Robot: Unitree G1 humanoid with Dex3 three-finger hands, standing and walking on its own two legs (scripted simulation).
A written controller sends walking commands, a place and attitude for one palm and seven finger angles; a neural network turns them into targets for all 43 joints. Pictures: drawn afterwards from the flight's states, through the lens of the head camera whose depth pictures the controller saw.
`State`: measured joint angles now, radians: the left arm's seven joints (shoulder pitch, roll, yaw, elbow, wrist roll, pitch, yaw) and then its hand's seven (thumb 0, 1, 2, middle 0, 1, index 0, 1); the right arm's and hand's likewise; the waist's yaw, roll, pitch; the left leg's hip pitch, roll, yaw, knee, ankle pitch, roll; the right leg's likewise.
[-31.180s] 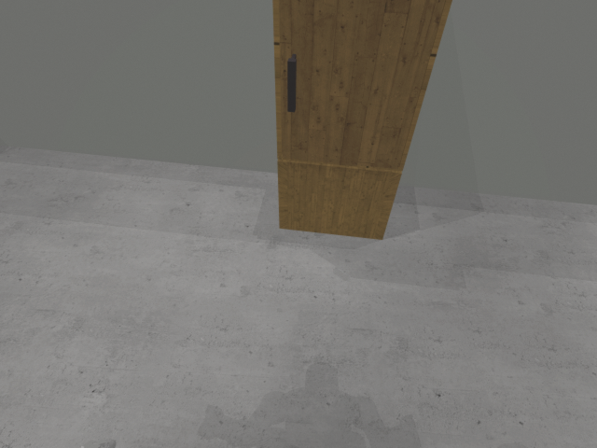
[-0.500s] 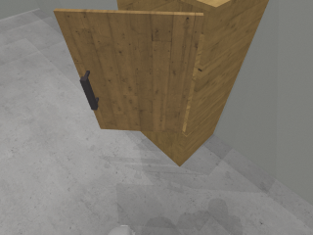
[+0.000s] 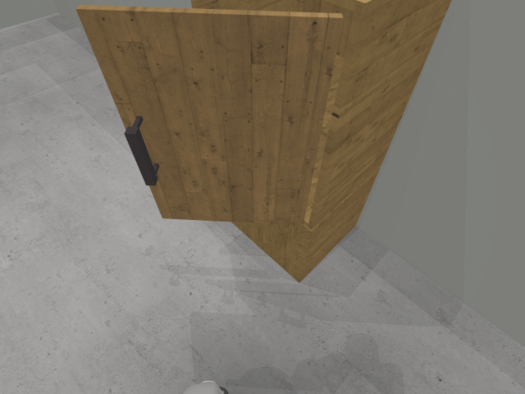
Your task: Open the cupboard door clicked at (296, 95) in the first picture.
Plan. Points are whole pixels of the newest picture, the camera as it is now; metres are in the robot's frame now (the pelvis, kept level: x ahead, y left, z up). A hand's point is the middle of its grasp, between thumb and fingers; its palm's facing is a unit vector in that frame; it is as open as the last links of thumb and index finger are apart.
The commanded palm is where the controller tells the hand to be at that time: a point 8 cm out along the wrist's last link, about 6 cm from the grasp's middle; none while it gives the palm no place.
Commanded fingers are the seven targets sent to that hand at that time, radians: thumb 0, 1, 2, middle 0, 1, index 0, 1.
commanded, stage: come to a stop and stand still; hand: left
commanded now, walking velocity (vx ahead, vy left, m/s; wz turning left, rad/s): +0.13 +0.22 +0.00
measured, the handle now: (145, 152) +0.59 +0.31 -0.03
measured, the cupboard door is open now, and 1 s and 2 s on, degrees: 42 42 42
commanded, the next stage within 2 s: look again from close up in 0.40 s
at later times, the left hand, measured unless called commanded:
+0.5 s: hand out of the picture +0.06 +0.20 -0.16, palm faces +0.01 -0.97 -0.25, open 7.4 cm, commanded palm none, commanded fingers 0.00 0.90 0.90 -0.20 -0.30 -0.20 -0.30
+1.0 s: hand out of the picture -0.01 +0.23 -0.16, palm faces -0.01 -0.97 -0.23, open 7.4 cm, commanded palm none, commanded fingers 0.00 0.90 0.90 -0.20 -0.30 -0.20 -0.30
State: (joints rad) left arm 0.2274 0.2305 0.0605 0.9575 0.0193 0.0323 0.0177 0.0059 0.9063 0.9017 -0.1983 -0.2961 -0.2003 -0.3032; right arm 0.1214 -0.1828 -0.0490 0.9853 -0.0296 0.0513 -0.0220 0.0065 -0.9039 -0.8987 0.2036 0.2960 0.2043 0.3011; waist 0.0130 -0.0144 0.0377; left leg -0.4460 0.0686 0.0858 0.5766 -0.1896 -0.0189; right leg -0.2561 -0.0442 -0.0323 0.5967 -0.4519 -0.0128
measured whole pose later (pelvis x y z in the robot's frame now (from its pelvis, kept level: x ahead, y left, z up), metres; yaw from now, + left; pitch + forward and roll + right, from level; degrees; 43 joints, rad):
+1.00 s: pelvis -0.04 +0.03 +0.02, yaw +0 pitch -2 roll +0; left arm 0.30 0.23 -0.02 1.01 0.02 0.01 0.03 0.01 0.90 0.90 -0.20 -0.30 -0.20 -0.30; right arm 0.24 -0.22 -0.01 1.03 -0.02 0.01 0.00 0.01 -0.91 -0.90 0.20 0.30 0.20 0.30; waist 0.00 -0.02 0.00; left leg -0.22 -0.04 0.07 0.45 -0.20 0.06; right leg -0.18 -0.06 -0.02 0.44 -0.22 0.05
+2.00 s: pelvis +0.05 +0.10 +0.00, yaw -1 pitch -2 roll -2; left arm 0.27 0.15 0.05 0.98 0.02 0.00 0.05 0.00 0.94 0.90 -0.20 -0.30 -0.20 -0.30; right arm 0.31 -0.16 -0.04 1.03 -0.02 0.01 -0.01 0.01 -0.91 -0.90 0.20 0.30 0.20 0.30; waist -0.01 0.02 0.05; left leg -0.33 0.05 0.06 0.63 -0.25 -0.01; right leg -0.20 -0.07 -0.12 0.55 -0.30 0.05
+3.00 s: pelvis +0.02 +0.13 +0.01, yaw -2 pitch -1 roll -1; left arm 0.32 0.14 -0.02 1.10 0.01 -0.02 0.04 0.01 0.91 0.90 -0.20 -0.30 -0.20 -0.30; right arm 0.34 -0.12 0.02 1.08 -0.03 0.00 -0.02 0.03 -0.92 -0.90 0.20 0.30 0.20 0.30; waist -0.01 0.03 0.01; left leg -0.27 -0.02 0.06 0.57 -0.29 0.06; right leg -0.20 -0.07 -0.04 0.54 -0.32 0.04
